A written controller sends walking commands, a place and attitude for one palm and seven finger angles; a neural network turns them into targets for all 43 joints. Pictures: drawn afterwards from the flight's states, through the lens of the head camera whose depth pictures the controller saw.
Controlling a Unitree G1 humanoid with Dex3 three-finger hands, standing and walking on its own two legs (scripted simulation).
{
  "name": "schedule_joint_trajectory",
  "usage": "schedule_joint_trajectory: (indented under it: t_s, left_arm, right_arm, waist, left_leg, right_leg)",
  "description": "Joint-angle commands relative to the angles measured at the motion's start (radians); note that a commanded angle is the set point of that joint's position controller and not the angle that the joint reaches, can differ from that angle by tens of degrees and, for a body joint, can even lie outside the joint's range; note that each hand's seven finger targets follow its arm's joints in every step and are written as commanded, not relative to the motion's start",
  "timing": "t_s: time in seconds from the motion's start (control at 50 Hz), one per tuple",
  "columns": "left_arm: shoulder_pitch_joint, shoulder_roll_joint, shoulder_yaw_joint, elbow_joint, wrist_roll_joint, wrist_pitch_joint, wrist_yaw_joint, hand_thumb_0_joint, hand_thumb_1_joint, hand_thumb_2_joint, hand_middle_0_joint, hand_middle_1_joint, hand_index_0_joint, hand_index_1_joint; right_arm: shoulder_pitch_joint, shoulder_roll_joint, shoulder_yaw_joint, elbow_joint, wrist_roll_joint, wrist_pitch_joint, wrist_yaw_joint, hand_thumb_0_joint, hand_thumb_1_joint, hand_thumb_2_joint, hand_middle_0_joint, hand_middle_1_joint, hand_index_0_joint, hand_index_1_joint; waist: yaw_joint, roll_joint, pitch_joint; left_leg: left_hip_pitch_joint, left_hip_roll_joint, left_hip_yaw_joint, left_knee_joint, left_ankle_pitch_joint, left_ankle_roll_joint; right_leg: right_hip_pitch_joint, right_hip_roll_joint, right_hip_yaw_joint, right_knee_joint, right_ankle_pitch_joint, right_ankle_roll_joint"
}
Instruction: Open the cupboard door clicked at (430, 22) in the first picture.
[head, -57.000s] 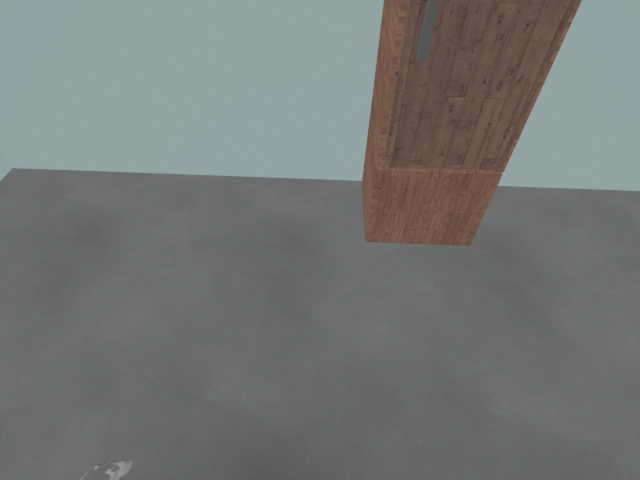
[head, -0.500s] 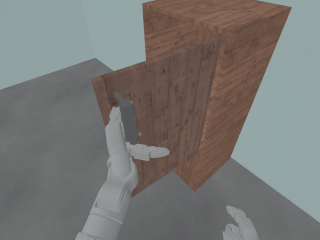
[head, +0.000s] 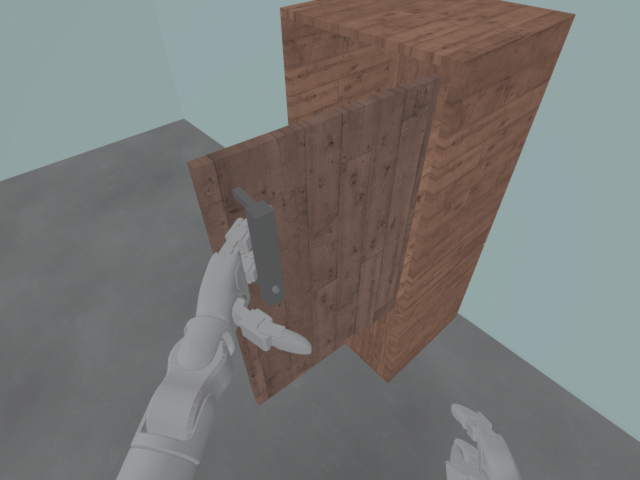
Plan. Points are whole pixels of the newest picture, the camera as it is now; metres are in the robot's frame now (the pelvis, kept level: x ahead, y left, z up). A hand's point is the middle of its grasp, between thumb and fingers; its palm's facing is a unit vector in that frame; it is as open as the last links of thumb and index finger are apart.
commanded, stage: slide the hand sideways off the handle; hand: left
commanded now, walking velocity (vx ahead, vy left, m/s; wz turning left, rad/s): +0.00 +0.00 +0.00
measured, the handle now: (257, 248) +0.36 +0.12 +0.13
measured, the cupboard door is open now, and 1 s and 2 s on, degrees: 86 86 86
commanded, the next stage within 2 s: draw the hand back to the body in 0.72 s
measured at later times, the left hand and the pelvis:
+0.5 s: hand (233, 323) +0.26 +0.12 +0.12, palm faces +0.04 -1.00 -0.06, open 16.2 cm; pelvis +0.03 -0.03 +0.00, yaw +0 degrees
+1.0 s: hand (187, 341) +0.22 +0.16 +0.12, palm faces +0.02 -1.00 -0.06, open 16.3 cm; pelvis +0.01 -0.03 +0.00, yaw +1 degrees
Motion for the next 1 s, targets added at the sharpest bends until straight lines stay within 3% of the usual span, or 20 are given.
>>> schedule_joint_trajectory:
  t_s: [0.0, 0.1, 0.18, 0.24, 0.38, 0.4, 0.46, 0.48, 0.56, 0.6, 0.64, 0.68, 0.72, 0.8, 0.88, 0.98]
  left_arm:
    - [-0.226, 0.08, 0.071, -0.298, 0.012, -0.054, 0.002, 0.0, -0.5, 0.3, -0.15, -0.3, -0.15, -0.3]
    - [-0.151, 0.107, 0.109, -0.342, -0.013, -0.037, -0.016, 0.0, -0.5, 0.3, -0.15, -0.3, -0.15, -0.3]
    - [-0.046, 0.155, 0.173, -0.382, -0.028, -0.035, -0.031, 0.0, -0.5, 0.3, -0.15, -0.3, -0.15, -0.3]
    - [0.065, 0.133, 0.16, -0.467, -0.037, -0.043, -0.051, 0.0, -0.5, 0.3, -0.15, -0.3, -0.15, -0.3]
    - [0.221, 0.194, 0.218, -0.553, -0.056, -0.069, -0.108, 0.0, -0.5, 0.3, -0.15, -0.3, -0.15, -0.3]
    - [0.214, 0.181, 0.202, -0.569, -0.065, -0.076, -0.12, 0.0, -0.5, 0.3, -0.15, -0.3, -0.15, -0.3]
    - [0.238, 0.224, 0.251, -0.571, -0.087, -0.095, -0.154, 0.0, -0.5, 0.3, -0.15, -0.3, -0.15, -0.3]
    - [0.246, 0.234, 0.26, -0.568, -0.094, -0.101, -0.165, 0.0, -0.5, 0.3, -0.15, -0.3, -0.15, -0.3]
    - [0.303, 0.267, 0.319, -0.549, -0.131, -0.128, -0.218, 0.0, -0.5, 0.3, -0.15, -0.3, -0.15, -0.3]
    - [0.311, 0.276, 0.333, -0.551, -0.149, -0.138, -0.244, 0.0, -0.5, 0.3, -0.15, -0.3, -0.15, -0.3]
    - [0.361, 0.301, 0.38, -0.523, -0.171, -0.143, -0.266, 0.0, -0.5, 0.3, -0.15, -0.3, -0.15, -0.3]
    - [0.354, 0.308, 0.384, -0.507, -0.181, -0.148, -0.286, 0.0, -0.5, 0.3, -0.15, -0.3, -0.15, -0.3]
    - [0.31, 0.285, 0.358, -0.514, -0.192, -0.157, -0.299, 0.0, -0.5, 0.3, -0.15, -0.3, -0.15, -0.3]
    - [0.241, 0.288, 0.344, -0.511, -0.196, -0.177, -0.297, 0.0, -0.5, 0.3, -0.15, -0.3, -0.15, -0.3]
    - [0.245, 0.361, 0.414, -0.484, -0.182, -0.18, -0.277, 0.0, -0.5, 0.3, -0.15, -0.3, -0.15, -0.3]
    - [0.269, 0.34, 0.409, -0.48, -0.191, -0.161, -0.276, 0.0, -0.5, 0.3, -0.15, -0.3, -0.15, -0.3]
  right_arm:
    - [-0.176, -0.099, -0.04, -0.193, -0.007, -0.04, -0.005, 0.0, -0.9, -0.9, 0.2, 0.3, 0.2, 0.3]
    - [-0.18, -0.099, -0.036, -0.2, -0.004, -0.033, -0.013, 0.0, -0.9, -0.9, 0.2, 0.3, 0.2, 0.3]
    - [-0.17, -0.101, -0.041, -0.202, -0.004, -0.038, -0.017, 0.0, -0.9, -0.9, 0.2, 0.3, 0.2, 0.3]
    - [-0.159, -0.1, -0.044, -0.219, -0.005, -0.045, -0.011, 0.0, -0.9, -0.9, 0.2, 0.3, 0.2, 0.3]
    - [-0.131, -0.111, -0.056, -0.229, -0.003, -0.067, -0.018, 0.0, -0.9, -0.9, 0.2, 0.3, 0.2, 0.3]
    - [-0.13, -0.112, -0.053, -0.231, -0.002, -0.074, -0.02, 0.0, -0.9, -0.9, 0.2, 0.3, 0.2, 0.3]
    - [-0.116, -0.118, -0.058, -0.223, -0.001, -0.1, -0.031, 0.0, -0.9, -0.9, 0.2, 0.3, 0.2, 0.3]
    - [-0.111, -0.12, -0.057, -0.216, -0.001, -0.106, -0.033, 0.0, -0.9, -0.9, 0.2, 0.3, 0.2, 0.3]
    - [-0.097, -0.126, -0.058, -0.209, 0.001, -0.139, -0.042, 0.0, -0.9, -0.9, 0.2, 0.3, 0.2, 0.3]
    - [-0.096, -0.13, -0.059, -0.204, 0.003, -0.155, -0.042, 0.0, -0.9, -0.9, 0.2, 0.3, 0.2, 0.3]
    - [-0.091, -0.133, -0.059, -0.2, 0.002, -0.169, -0.045, 0.0, -0.9, -0.9, 0.2, 0.3, 0.2, 0.3]
    - [-0.092, -0.139, -0.062, -0.19, 0.006, -0.179, -0.046, 0.0, -0.9, -0.9, 0.2, 0.3, 0.2, 0.3]
    - [-0.098, -0.14, -0.061, -0.194, 0.008, -0.198, -0.049, 0.0, -0.9, -0.9, 0.2, 0.3, 0.2, 0.3]
    - [-0.102, -0.146, -0.063, -0.18, 0.01, -0.237, -0.056, 0.0, -0.9, -0.9, 0.2, 0.3, 0.2, 0.3]
    - [-0.104, -0.148, -0.067, -0.165, 0.008, -0.258, -0.062, 0.0, -0.9, -0.9, 0.2, 0.3, 0.2, 0.3]
    - [-0.126, -0.141, -0.058, -0.168, 0.014, -0.272, -0.061, 0.0, -0.9, -0.9, 0.2, 0.3, 0.2, 0.3]
  waist:
    - [0.026, -0.033, -0.146]
    - [0.019, -0.04, -0.119]
    - [0.029, -0.034, -0.15]
    - [0.032, -0.033, -0.181]
    - [0.017, -0.057, -0.142]
    - [0.011, -0.039, -0.138]
    - [0.007, -0.044, -0.127]
    - [0.008, -0.018, -0.12]
    - [0.012, -0.061, -0.128]
    - [0.012, -0.028, -0.135]
    - [0.02, -0.065, -0.135]
    - [0.013, -0.073, -0.117]
    - [0.006, -0.037, -0.09]
    - [-0.001, -0.036, -0.081]
    - [0.019, -0.055, -0.103]
    - [0.034, 0.0, -0.085]
  left_leg:
    - [0.052, 0.032, -0.063, -0.114, 0.032, -0.022]
    - [0.05, 0.032, -0.052, -0.109, 0.053, -0.019]
    - [0.065, 0.03, -0.042, -0.095, 0.103, -0.017]
    - [0.076, 0.027, -0.033, -0.084, 0.166, -0.017]
    - [0.062, 0.026, -0.023, -0.044, 0.213, -0.005]
    - [0.062, 0.022, -0.024, -0.044, 0.206, -0.004]
    - [0.054, 0.017, -0.027, -0.025, 0.188, -0.002]
    - [0.052, 0.016, -0.028, -0.018, 0.189, -0.003]
    - [0.024, 0.012, -0.036, 0.0, 0.18, -0.005]
    - [0.02, 0.011, -0.037, 0.005, 0.181, -0.006]
    - [-0.003, 0.011, -0.043, 0.015, 0.177, -0.008]
    - [-0.021, 0.011, -0.041, 0.03, 0.161, -0.008]
    - [-0.027, 0.009, -0.046, 0.03, 0.13, -0.008]
    - [-0.034, 0.01, -0.057, 0.037, 0.074, -0.007]
    - [-0.047, 0.013, -0.063, 0.04, 0.05, -0.009]
    - [-0.039, 0.014, -0.063, 0.012, 0.042, -0.011]
  right_leg:
    - [0.008, 0.011, 0.011, -0.098, 0.027, -0.021]
    - [0.018, 0.015, 0.015, -0.116, 0.049, -0.017]
    - [0.048, 0.017, 0.02, -0.113, 0.109, -0.016]
    - [0.073, 0.016, 0.017, -0.092, 0.208, -0.013]
    - [0.067, 0.016, 0.03, -0.083, 0.312, 0.0]
    - [0.056, 0.014, 0.03, -0.081, 0.31, 0.003]
    - [0.038, 0.012, 0.04, -0.086, 0.3, 0.011]
    - [0.038, 0.008, 0.048, -0.091, 0.305, 0.01]
    - [0.045, -0.003, 0.063, -0.082, 0.341, 0.026]
    - [0.046, -0.009, 0.068, -0.077, 0.35, 0.029]
    - [0.054, -0.016, 0.082, -0.074, 0.374, 0.04]
    - [0.043, -0.025, 0.101, -0.081, 0.356, 0.048]
    - [0.008, -0.022, 0.098, -0.089, 0.274, 0.042]
    - [-0.031, -0.027, 0.112, -0.118, 0.113, 0.035]
    - [-0.02, -0.039, 0.13, -0.135, 0.016, 0.03]
    - [-0.021, -0.026, 0.099, -0.134, -0.022, 0.013]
